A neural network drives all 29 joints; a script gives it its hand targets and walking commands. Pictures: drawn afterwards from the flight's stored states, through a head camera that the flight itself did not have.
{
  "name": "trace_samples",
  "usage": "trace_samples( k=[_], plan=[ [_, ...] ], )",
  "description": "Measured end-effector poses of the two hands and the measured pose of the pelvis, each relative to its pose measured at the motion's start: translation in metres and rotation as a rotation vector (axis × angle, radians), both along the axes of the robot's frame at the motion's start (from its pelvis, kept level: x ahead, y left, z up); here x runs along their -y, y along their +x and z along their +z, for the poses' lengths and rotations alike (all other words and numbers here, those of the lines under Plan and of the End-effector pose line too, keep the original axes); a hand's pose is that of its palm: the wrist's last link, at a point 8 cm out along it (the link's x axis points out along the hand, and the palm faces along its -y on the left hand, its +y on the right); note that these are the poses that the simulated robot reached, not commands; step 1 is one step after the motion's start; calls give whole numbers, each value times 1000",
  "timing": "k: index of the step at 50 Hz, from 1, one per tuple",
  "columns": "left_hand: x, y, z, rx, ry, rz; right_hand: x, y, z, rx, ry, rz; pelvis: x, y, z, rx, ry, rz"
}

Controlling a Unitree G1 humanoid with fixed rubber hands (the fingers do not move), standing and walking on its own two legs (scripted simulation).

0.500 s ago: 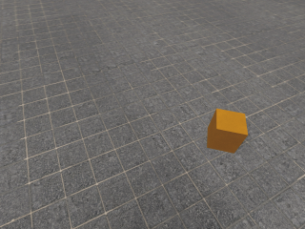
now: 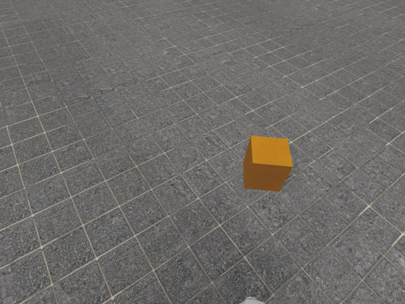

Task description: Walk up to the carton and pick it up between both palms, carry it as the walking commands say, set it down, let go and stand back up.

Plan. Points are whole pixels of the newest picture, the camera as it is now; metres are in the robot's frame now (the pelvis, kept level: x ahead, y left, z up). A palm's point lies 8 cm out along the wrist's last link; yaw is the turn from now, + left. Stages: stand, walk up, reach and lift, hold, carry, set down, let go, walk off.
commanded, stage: walk up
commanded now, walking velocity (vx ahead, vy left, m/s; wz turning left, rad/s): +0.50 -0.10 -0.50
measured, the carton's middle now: (265, 164) +0.96 -0.35 -0.65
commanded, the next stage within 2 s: none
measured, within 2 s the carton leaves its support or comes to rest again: neither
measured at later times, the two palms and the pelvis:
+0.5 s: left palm (140, 269) +0.23 +0.15 -0.16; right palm (345, 237) +0.32 -0.35 -0.11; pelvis +0.23 -0.09 -0.01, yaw -14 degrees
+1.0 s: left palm (232, 146) +0.61 -0.07 -0.12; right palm (382, 260) +0.29 -0.45 -0.16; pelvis +0.42 -0.25 -0.01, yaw -19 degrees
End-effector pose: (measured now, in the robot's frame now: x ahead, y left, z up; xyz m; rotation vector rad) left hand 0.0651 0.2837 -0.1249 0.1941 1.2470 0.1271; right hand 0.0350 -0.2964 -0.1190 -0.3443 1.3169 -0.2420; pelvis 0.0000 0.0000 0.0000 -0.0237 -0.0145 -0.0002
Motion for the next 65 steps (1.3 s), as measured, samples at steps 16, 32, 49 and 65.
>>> trace_samples(
  k=[16, 32, 49, 65],
  plan=[
    [136, 57, -9, -195, -29, -54, 51, 175, 3, 222, 167, -3, 91, 132, 5, -12, 34, -157],
    [158, 333, -10, -12, -16, -261, 67, 236, 5, 153, 108, -257, 112, 288, 7, -8, -12, -275],
    [354, 546, -5, 118, -9, -477, 145, 237, -38, -160, 248, -510, 242, 415, -10, 8, 69, -338],
    [329, 509, 15, -79, 79, -258, 214, 425, -28, 70, 229, -369, 271, 493, 11, -3, 70, -351]
  ],
)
